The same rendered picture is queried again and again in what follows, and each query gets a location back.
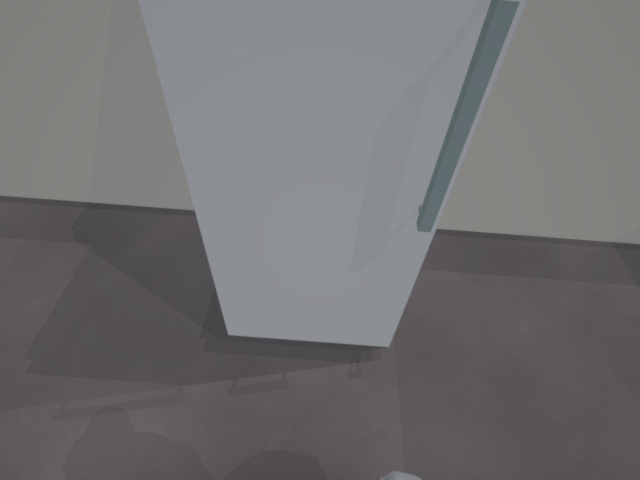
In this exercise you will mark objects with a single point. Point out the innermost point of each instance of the handle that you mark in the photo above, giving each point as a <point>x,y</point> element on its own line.
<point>490,42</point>

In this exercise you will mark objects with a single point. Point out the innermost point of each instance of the fridge door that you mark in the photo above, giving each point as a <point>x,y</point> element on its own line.
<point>309,131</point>

